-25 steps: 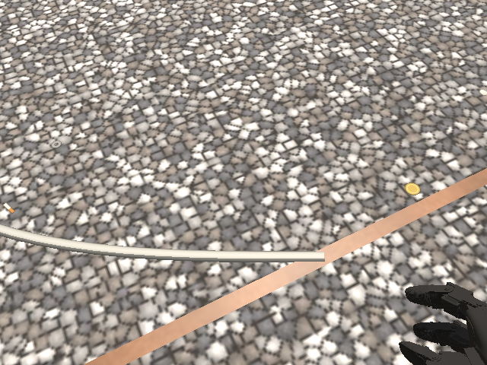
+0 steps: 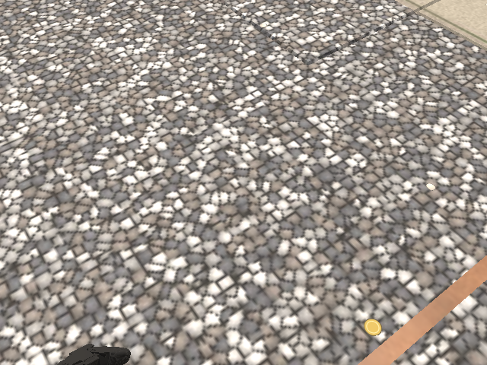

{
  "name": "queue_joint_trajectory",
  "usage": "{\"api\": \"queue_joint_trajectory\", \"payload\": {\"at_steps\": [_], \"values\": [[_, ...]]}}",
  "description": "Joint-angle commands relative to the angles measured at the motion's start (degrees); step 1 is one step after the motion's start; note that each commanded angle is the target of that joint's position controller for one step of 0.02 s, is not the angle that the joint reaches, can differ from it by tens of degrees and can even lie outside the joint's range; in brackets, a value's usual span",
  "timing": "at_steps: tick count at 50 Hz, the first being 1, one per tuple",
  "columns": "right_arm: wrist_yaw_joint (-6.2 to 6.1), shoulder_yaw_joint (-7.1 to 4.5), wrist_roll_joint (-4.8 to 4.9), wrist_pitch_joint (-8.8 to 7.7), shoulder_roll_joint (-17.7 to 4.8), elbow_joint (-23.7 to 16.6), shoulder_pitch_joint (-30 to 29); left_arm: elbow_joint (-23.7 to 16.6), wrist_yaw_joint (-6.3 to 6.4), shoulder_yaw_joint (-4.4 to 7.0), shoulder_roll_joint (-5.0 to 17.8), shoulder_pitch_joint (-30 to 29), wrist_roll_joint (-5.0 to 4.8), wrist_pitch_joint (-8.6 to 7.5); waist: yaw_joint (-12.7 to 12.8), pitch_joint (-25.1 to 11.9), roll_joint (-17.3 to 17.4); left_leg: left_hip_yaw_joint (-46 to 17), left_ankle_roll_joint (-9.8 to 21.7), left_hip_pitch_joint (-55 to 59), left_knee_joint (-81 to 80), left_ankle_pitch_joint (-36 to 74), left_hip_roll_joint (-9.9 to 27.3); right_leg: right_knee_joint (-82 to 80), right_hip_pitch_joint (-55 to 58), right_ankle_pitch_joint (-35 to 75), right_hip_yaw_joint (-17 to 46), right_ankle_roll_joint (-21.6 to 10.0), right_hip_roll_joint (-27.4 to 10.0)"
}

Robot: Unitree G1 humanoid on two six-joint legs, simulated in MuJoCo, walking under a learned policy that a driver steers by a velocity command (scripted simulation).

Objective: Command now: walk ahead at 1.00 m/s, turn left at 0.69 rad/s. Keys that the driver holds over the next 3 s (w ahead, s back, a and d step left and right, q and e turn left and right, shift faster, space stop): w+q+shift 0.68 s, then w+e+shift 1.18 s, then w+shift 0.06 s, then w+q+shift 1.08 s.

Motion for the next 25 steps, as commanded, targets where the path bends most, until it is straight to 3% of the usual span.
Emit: {"api": "queue_joint_trajectory", "payload": {"at_steps": [1, 4, 7, 10, 12, 14, 15, 16, 17, 18, 19, 20, 21, 22, 24, 25], "values": [[0.63, -1.20, -0.85, 0.28, -4.8, -6.3, -6.3, 1.6, 0.69, 3.59, 7.5, 12.0, -0.77, -0.63, 7.6, -2.0, -5.6, -1.2, 0.3, -27.8, 7.8, 5.7, 5.2, -22.4, 24.3, -6.2, 21.6, -5.6, -16.8], [1.84, -0.88, -1.90, 2.83, -1.7, -8.3, -10.3, 5.1, 0.33, 3.05, 4.6, 14.1, -2.64, -2.26, 5.1, 1.7, -6.4, -0.2, -0.5, -29.5, 6.1, 6.7, 7.2, -25.5, 20.9, 5.7, 10.1, -4.1, -14.9], [3.06, 0.03, -2.19, 3.22, -0.6, -12.5, -18.6, 6.8, 0.17, 2.87, 3.8, 14.2, -2.70, -3.23, 4.2, 4.4, -6.2, 3.1, -0.4, -31.6, 0.5, 14.7, 6.9, -28.0, 19.3, 18.9, -1.5, -3.2, -12.1], [4.40, 0.93, -1.76, 2.94, -1.5, -15.4, -25.5, 7.9, 0.77, 3.28, 6.0, 14.3, -2.49, -3.47, 3.9, 6.7, -3.2, 9.2, 1.5, -24.8, -15.1, 22.0, 4.3, -30.7, 17.9, 28.2, -10.4, -1.5, -9.1], [4.81, 1.13, -1.84, 2.81, -2.5, -15.8, -27.4, 8.4, 1.37, 3.72, 9.0, 16.9, -2.47, -3.27, 3.7, 5.9, -2.6, 14.3, 3.4, -17.6, -21.9, 23.3, -0.1, -27.6, 21.0, 50.5, -13.1, -0.6, -9.4], [4.24, 0.42, -1.67, 2.78, -5.2, -13.7, -20.7, 7.8, 2.37, 4.77, 13.3, 17.5, -2.19, -1.89, -0.7, 0.5, -6.0, 15.8, 5.1, -8.9, -23.0, 18.7, -4.3, -16.0, 26.3, 72.7, -12.9, 0.3, -11.3], [3.74, -0.55, -1.70, 2.74, -7.6, -11.5, -12.2, 6.8, 2.74, 5.35, 15.2, 15.5, -1.86, -0.80, -5.6, -4.2, -7.0, 14.6, 6.4, 0.3, -22.7, 15.9, -5.8, -4.6, 25.6, 77.5, -12.1, -0.1, -12.5], [2.85, -2.06, -1.79, 2.70, -10.3, -7.8, -0.1, 5.5, 2.77, 5.66, 16.0, 12.7, -1.56, 0.24, -11.0, -9.6, -6.8, 11.3, 8.4, 13.3, -24.1, 12.9, -6.4, 11.1, 21.0, 74.5, -10.4, -1.0, -13.2], [1.31, -3.73, -1.46, 2.86, -12.9, -5.0, 5.9, 5.7, 1.96, 5.57, 14.6, 12.6, -1.10, 0.72, -11.7, -11.0, -1.4, 6.3, 10.2, 25.1, -27.7, 9.2, -5.5, 32.1, 10.4, 42.6, -10.2, -0.6, -8.0], [0.03, -4.82, -0.59, 3.63, -17.3, -5.4, 0.7, 3.6, 0.91, 3.17, 5.6, 12.2, -0.22, -0.01, -5.0, -5.4, 12.9, -8.6, 12.3, 27.1, -27.8, 15.0, 2.6, 55.0, -8.1, -12.6, -8.5, 0.9, 2.1], [-0.06, -5.88, -2.13, 4.09, -22.8, -8.6, -2.0, -3.6, 0.81, 2.89, 7.4, 16.2, -1.90, -1.28, -0.4, -18.4, 15.5, -38.0, 24.2, 42.5, -40.7, 6.3, 12.5, 63.6, -24.8, -15.4, 4.5, 2.1, 4.3], [-0.63, -5.85, -1.91, 4.18, -19.6, -9.7, -2.8, -3.7, 0.91, 2.67, 10.1, 11.1, -1.28, -2.71, -2.1, -14.5, 3.6, -44.5, 22.2, 38.2, -50.9, -5.0, 14.4, 58.5, -28.8, -10.3, 8.7, 1.5, 0.8], [-1.12, -5.11, -1.81, 3.72, -16.1, -8.9, -4.7, -3.3, 0.89, 2.58, 10.8, 9.6, -1.53, -3.19, 0.8, -4.8, -2.8, -40.7, 19.5, 27.2, -53.5, -4.5, 12.9, 51.6, -27.2, -6.6, 8.6, 1.5, -1.6], [-1.28, -4.56, -1.65, 2.91, -14.3, -8.3, -6.7, -3.1, 1.04, 2.33, 10.0, 8.3, -0.74, -2.78, 3.7, -0.8, -6.3, -35.6, 17.7, 18.1, -53.4, 1.1, 10.4, 46.6, -23.0, -6.6, 8.3, 2.1, -3.4], [-1.58, -3.35, -1.12, 1.04, -11.7, -8.5, -8.9, -2.5, 0.92, 1.86, 8.9, 10.0, 0.76, -0.19, 7.9, 2.6, -7.6, -26.7, 16.5, 4.4, -53.6, 11.4, 5.7, 39.3, -15.1, -8.1, 8.2, 4.1, -5.8], [-1.37, -3.07, -0.85, 0.27, -11.2, -8.4, -8.8, -3.1, 0.71, 1.66, 8.1, 9.4, 0.82, 0.87, 8.5, 3.1, -6.8, -24.1, 16.3, 0.0, -54.4, 12.2, 4.0, 34.5, -12.8, -9.5, 7.5, 5.0, -6.5]]}}
Next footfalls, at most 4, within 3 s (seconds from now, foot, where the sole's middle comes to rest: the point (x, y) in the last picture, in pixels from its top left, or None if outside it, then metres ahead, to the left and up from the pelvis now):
0.34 left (204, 360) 0.50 0.10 -0.76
0.76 right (180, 222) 0.95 0.16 -0.76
1.14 left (66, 203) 1.07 0.54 -0.76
1.58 right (93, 110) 1.53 0.50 -0.76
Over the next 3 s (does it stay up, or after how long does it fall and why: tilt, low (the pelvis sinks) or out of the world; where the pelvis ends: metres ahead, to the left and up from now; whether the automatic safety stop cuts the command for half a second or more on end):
stays up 2.64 0.62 0.01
